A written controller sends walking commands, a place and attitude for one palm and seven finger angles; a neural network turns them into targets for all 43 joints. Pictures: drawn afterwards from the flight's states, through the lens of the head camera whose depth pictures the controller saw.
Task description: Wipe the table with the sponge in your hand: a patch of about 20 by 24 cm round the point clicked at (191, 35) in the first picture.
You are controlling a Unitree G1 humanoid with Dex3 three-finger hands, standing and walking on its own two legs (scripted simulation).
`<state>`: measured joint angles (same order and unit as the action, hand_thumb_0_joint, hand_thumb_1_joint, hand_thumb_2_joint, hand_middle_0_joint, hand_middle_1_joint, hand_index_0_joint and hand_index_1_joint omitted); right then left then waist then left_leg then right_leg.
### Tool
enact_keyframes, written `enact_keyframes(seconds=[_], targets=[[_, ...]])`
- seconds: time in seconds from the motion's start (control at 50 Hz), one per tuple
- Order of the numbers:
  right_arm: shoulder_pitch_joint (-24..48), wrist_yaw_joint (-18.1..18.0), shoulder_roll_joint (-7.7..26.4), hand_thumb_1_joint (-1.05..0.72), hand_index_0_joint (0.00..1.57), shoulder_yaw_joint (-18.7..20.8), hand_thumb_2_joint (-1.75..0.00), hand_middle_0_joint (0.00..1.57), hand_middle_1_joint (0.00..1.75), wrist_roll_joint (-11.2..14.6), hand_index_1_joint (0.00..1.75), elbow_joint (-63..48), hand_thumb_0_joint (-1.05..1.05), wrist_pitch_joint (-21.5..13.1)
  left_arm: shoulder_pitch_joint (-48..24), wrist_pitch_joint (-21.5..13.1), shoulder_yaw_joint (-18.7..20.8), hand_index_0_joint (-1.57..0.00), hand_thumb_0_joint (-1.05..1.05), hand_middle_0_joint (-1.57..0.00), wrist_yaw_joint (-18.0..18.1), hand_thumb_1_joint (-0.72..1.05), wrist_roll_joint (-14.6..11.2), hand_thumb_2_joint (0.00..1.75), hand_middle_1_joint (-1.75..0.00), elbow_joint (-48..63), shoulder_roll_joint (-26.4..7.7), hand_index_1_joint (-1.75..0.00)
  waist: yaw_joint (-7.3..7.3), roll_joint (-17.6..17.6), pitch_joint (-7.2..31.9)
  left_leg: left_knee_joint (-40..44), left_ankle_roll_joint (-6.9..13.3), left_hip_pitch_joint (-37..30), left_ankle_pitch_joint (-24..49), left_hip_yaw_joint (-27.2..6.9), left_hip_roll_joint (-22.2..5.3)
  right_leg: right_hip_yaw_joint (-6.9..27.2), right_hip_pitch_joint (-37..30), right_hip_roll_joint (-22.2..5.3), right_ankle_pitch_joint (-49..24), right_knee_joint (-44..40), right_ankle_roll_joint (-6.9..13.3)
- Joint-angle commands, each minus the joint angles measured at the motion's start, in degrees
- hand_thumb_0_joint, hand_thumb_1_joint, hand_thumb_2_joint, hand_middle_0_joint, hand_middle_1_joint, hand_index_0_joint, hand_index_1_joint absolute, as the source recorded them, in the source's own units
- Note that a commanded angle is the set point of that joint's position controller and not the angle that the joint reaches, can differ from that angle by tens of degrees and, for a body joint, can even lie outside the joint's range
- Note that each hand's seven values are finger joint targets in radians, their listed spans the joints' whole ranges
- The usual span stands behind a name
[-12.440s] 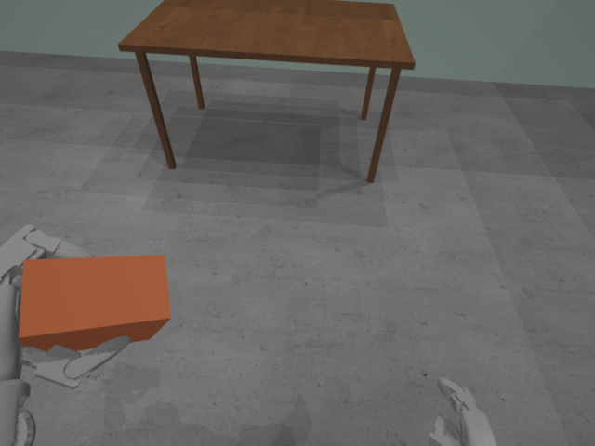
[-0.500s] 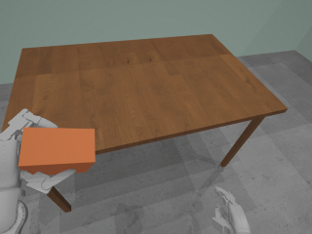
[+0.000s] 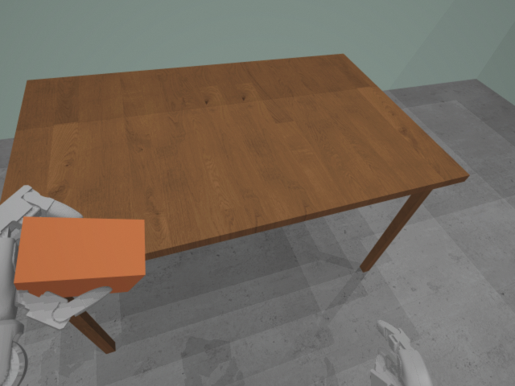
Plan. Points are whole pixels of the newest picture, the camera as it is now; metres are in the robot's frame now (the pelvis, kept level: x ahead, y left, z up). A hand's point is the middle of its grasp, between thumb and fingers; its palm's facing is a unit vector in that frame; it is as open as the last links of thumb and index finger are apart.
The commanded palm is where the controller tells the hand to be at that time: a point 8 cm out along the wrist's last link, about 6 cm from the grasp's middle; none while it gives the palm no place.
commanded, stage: shuffle to correct the standing spot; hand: left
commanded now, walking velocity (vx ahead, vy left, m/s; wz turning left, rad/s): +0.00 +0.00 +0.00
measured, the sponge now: (101, 259) +0.23 +0.22 +0.12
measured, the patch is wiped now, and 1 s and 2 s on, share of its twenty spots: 0.00 0.00 0.00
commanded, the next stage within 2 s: come to a stop and stand still in 0.78 s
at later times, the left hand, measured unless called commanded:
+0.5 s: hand (81, 223) +0.26 +0.25 +0.15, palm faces +0.39 -0.84 -0.37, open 10.8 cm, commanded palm +0.20 +0.28 +0.17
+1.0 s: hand (69, 156) +0.35 +0.30 +0.17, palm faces +0.36 -0.81 -0.46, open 10.8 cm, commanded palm +0.27 +0.34 +0.17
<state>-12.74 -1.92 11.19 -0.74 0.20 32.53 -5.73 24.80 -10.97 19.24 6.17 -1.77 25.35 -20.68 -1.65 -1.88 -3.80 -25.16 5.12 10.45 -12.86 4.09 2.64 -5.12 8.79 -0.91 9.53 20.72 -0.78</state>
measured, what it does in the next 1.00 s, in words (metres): walks ahead: left foot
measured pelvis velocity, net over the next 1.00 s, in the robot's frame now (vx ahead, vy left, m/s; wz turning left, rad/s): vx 0.10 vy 0.06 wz -0.03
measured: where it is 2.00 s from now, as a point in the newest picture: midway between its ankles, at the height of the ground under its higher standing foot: outside the picture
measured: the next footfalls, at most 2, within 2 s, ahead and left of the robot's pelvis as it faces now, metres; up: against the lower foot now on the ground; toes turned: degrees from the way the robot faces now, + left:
left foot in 0.86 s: +0.18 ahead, +0.20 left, +0.00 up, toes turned -3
right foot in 1.06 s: +0.16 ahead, -0.02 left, +0.00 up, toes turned -2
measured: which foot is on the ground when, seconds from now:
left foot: down 0.00-0.60, up 0.62-0.84, down 0.86-1.00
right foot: down 0.00-0.88, up 0.90-1.00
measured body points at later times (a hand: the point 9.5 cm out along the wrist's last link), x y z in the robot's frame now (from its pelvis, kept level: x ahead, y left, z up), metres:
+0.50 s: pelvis +0.04 +0.00 -0.01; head +0.06 +0.03 +0.44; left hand +0.23 +0.29 +0.17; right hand +0.20 -0.23 -0.09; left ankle +0.01 +0.05 -0.74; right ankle +0.02 -0.13 -0.74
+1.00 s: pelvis +0.10 +0.06 -0.03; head +0.14 +0.08 +0.42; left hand +0.32 +0.34 +0.19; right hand +0.29 -0.16 -0.10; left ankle +0.19 +0.21 -0.74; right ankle +0.08 -0.05 -0.70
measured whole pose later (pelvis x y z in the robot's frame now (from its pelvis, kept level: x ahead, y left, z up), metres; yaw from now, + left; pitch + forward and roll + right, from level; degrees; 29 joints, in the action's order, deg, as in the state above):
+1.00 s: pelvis +0.10 +0.06 -0.03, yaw -2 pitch -4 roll +2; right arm -7.4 -1.5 8.0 1.4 0.4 33.8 -7.0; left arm 18.9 -13.3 24.5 5.8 -0.9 29.4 -26.2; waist -0.8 -4.9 -9.1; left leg -36.6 -1.3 20.9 -11.9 1.8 -0.8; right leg 0.6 22.2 -2.9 27.9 60.6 -0.6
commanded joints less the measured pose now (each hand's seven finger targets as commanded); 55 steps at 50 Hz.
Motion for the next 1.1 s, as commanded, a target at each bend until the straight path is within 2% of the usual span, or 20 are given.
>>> enact_keyframes(seconds=[0.0, 0.22, 0.34, 0.4, 0.46, 0.54, 0.56, 0.58, 0.6, 0.62, 0.66, 0.7, 0.76, 0.8, 0.82, 0.86, 0.88, 0.9, 1.02, 1.08], targets=[[5.53, -0.92, 7.64, -0.90, 0.20, 2.62, -0.90, 0.20, 0.30, -0.19, 0.30, -8.82, 0.00, -3.61, -7.72, -5.03, 5.92, -1.20, 0.00, -1.20, 1.56, 0.10, -0.55, 1.30, -1.60, 16.06, -9.12, -1.60, -0.10, 7.79, 8.26, 8.78, -5.95, 4.04, 4.27, -10.30, -7.94, 4.56, -7.40, -0.95, -3.91, 0.17, 1.85], [4.82, -0.77, 7.70, -0.90, 0.20, 3.33, -0.90, 0.20, 0.30, -0.47, 0.30, -8.67, 0.00, -3.00, -7.14, -4.91, 5.17, -1.20, 0.00, -1.20, 1.33, 0.10, -0.02, 1.30, -1.60, 10.21, -7.92, -1.60, 0.76, 2.56, 3.15, 5.81, -1.35, 13.59, -20.61, -10.93, -6.17, 8.98, -2.72, -3.74, 17.06, -1.38, 4.19], [5.30, -0.55, 8.56, -0.90, 0.20, 3.35, -0.90, 0.20, 0.30, -0.54, 0.30, -7.89, 0.00, -3.19, -10.49, -5.84, 6.15, -1.20, 0.00, -1.20, 1.51, 0.10, -0.17, 1.30, -1.60, 13.97, -10.28, -1.60, 1.55, 2.25, 4.68, -3.79, -2.16, 8.13, -7.73, -8.66, -4.74, 16.34, 3.19, -7.78, 13.23, 0.57, 7.89], [4.92, -0.67, 8.86, -0.90, 0.20, 3.46, -0.90, 0.20, 0.30, -0.41, 0.30, -7.65, 0.00, -3.30, -9.90, -6.46, 6.88, -1.20, 0.00, -1.20, 1.60, 0.10, -0.39, 1.30, -1.60, 15.73, -10.44, -1.60, 1.52, 10.32, 7.67, 3.93, -2.02, 0.78, 1.34, -15.80, -9.63, 6.04, 5.61, -0.39, 2.50, 14.80, 4.53], [4.15, -0.24, 7.88, -0.90, 0.20, 3.30, -0.90, 0.20, 0.30, -1.27, 0.30, -7.52, 0.00, -4.09, -8.42, -7.05, 6.46, -1.20, 0.00, -1.20, 1.17, 0.10, 0.00, 1.30, -1.60, 19.66, -11.14, -1.60, 1.89, 15.04, 9.14, 3.37, -2.75, -17.42, 29.98, -18.81, -13.94, 1.17, 19.80, 1.64, 14.41, 20.85, 2.91], [4.54, 0.58, 8.11, -0.90, 0.20, 3.79, -0.90, 0.20, 0.30, -0.56, 0.30, -8.31, 0.00, -2.88, 0.28, -5.88, 9.90, -1.20, 0.00, -1.20, 1.28, 0.10, -0.48, 1.30, -1.60, 16.19, -11.87, -1.60, 0.20, 8.42, 11.90, -8.69, -3.87, -6.08, 35.37, -7.05, -9.70, -2.13, 1.56, 1.40, 2.42, 3.78, 4.25], [5.18, 0.78, 8.01, -0.90, 0.20, 3.91, -0.90, 0.20, 0.30, -0.16, 0.30, -8.49, 0.00, -2.43, 2.01, -5.99, 10.03, -1.20, 0.00, -1.20, 1.23, 0.10, -0.91, 1.30, -1.60, 15.19, -11.14, -1.60, -0.90, 3.70, 13.99, -18.92, -4.85, 8.74, 30.28, -5.63, -7.60, 1.44, -15.08, -1.32, -10.45, 3.22, 6.65], [4.99, 0.94, 7.61, -0.90, 0.20, 4.30, -0.90, 0.20, 0.30, 0.62, 0.30, -8.80, 0.00, -2.39, 3.04, -5.87, 11.38, -1.20, 0.00, -1.20, 1.33, 0.10, -1.64, 1.30, -1.60, 14.42, -12.77, -1.60, -1.00, -6.95, 16.45, -36.02, -5.83, 22.97, 18.32, -1.99, -2.38, 15.62, -25.92, -11.31, -21.06, 4.42, 12.67], [4.97, 1.23, 8.41, -0.90, 0.20, 4.96, -0.90, 0.20, 0.30, 0.66, 0.30, -9.30, 0.00, -2.98, 1.77, -6.71, 11.62, -1.20, 0.00, -1.20, 1.27, 0.10, -2.85, 1.30, -1.60, 13.63, -12.36, -1.60, -0.11, -12.07, 14.76, -49.90, -5.32, 32.18, -11.33, -3.13, 0.40, 31.79, -23.94, -24.36, -24.63, 1.38, 19.73], [3.51, 1.37, 9.39, -0.90, 0.20, 5.71, -0.90, 0.20, 0.30, 0.44, 0.30, -8.73, 0.00, -2.69, 1.30, -7.49, 10.75, -1.20, 0.00, -1.20, 1.48, 0.10, -2.50, 1.30, -1.60, 14.31, -10.51, -1.60, 0.63, -8.51, 9.85, -52.59, -4.76, 32.72, -13.24, -11.44, -3.82, 34.40, -14.88, -26.44, -17.34, -1.01, 19.82], [4.03, 2.39, 7.69, -0.90, 0.20, 4.29, -0.90, 0.20, 0.30, 0.74, 0.30, -7.59, 0.00, -0.44, 6.22, -7.60, 13.04, -1.20, 0.00, -1.20, 1.51, 0.10, -2.49, 1.30, -1.60, 12.58, -11.29, -1.60, 0.72, 0.22, 4.95, -50.28, -4.15, 34.67, -13.53, -14.88, -8.78, 26.80, -7.78, -24.12, -14.12, 0.31, 16.86], [4.57, 2.73, 6.29, -0.90, 0.20, 3.12, -0.90, 0.20, 0.30, 0.29, 0.30, -6.71, 0.00, 0.07, 0.60, -8.76, 11.16, -1.20, 0.00, -1.20, 1.36, 0.10, -1.27, 1.30, -1.60, 15.97, -11.29, -1.60, 1.92, 1.39, 3.93, -37.77, -4.08, 25.34, -9.02, -10.23, -9.56, 13.89, 1.46, -19.29, -18.43, -0.04, 11.91], [6.12, 1.16, 4.62, -0.90, 0.20, 3.05, -0.90, 0.20, 0.30, 0.03, 0.30, -5.98, 0.00, -2.31, -5.84, -8.72, 8.56, -1.20, 0.00, -1.20, 1.56, 0.10, -0.47, 1.30, -1.60, 18.71, -10.81, -1.60, 0.97, -4.21, 5.17, -16.78, -3.72, 5.05, 3.14, 0.99, -4.53, 3.64, 9.03, -12.02, -14.06, 2.71, 7.43], [5.53, -0.12, 5.48, -0.90, 0.20, 4.12, -0.90, 0.20, 0.30, -0.01, 0.30, -6.02, 0.00, -4.10, -6.98, -7.79, 7.97, -1.20, 0.00, -1.20, 1.57, 0.10, 0.10, 1.30, -1.60, 19.26, -10.67, -1.60, 1.33, 0.38, 8.02, -5.17, -3.91, -5.24, 9.60, 3.99, -1.03, 3.16, 6.36, -8.15, -15.17, 11.92, 5.17], [4.96, -0.63, 5.95, -0.90, 0.20, 4.82, -0.90, 0.20, 0.30, 0.21, 0.30, -6.48, 0.00, -4.36, -7.61, -7.66, 9.11, -1.20, 0.00, -1.20, 1.71, 0.10, 0.05, 1.30, -1.60, 21.05, -11.98, -1.60, 1.69, 4.42, 10.41, -1.83, -3.07, -9.52, 11.03, 2.21, -1.87, 3.46, 6.21, -7.14, -15.38, 19.05, 3.90], [4.39, -0.75, 8.03, -0.90, 0.20, 5.56, -0.90, 0.20, 0.30, -0.12, 0.30, -7.97, 0.00, -4.18, -8.15, -7.43, 8.78, -1.20, 0.00, -1.20, 1.35, 0.10, 0.54, 1.30, -1.60, 23.15, -11.81, -1.60, 1.78, 19.82, 13.36, 1.58, 7.73, -13.81, 27.93, -21.04, -18.08, 2.79, 19.68, 0.30, 18.95, 46.75, 0.36], [6.37, -0.59, 7.95, -0.90, 0.20, 5.99, -0.90, 0.20, 0.30, 0.13, 0.30, -8.42, 0.00, -4.19, -10.55, -7.97, 10.34, -1.20, 0.00, -1.20, 1.30, 0.10, 1.22, 1.30, -1.60, 20.96, -14.42, -1.60, 0.94, 14.87, 11.43, 5.52, 10.31, -4.97, 21.92, -24.63, -20.76, 5.51, 20.38, 0.91, 22.30, 54.88, 0.34], [6.79, -0.70, 6.12, -0.90, 0.20, 5.28, -0.90, 0.20, 0.30, 0.18, 0.30, -7.27, 0.00, -3.73, -9.15, -6.78, 11.31, -1.20, 0.00, -1.20, 1.22, 0.10, 0.47, 1.30, -1.60, 17.49, -13.97, -1.60, 0.79, 11.60, 8.33, 4.23, 10.36, -0.31, 24.89, -20.63, -19.15, 5.76, 19.03, -0.81, 21.40, 52.39, 0.22], [5.53, 1.35, 5.47, -0.90, 0.20, 2.78, -0.90, 0.20, 0.30, 0.91, 0.30, -7.87, 0.00, -4.93, 0.32, -5.65, 13.32, -1.20, 0.00, -1.20, -0.21, 0.10, -1.46, 1.30, -1.60, 21.55, -13.55, -1.60, 0.41, 11.14, 12.78, -1.25, 0.45, 9.66, 4.38, -11.22, -14.82, 3.11, -3.98, -0.70, 7.15, 7.24, 0.92], [5.14, 1.12, 4.16, -0.90, 0.20, 1.54, -0.90, 0.20, 0.30, 0.33, 0.30, -7.59, 0.00, -4.54, 0.39, -4.19, 14.51, -1.20, 0.00, -1.20, -0.23, 0.10, -1.99, 1.30, -1.60, 17.89, -14.95, -1.60, 2.38, -1.79, 9.91, -12.04, -4.66, 11.08, -9.33, -3.94, -4.63, 16.09, -0.40, -8.34, -1.77, -4.29, 5.25]])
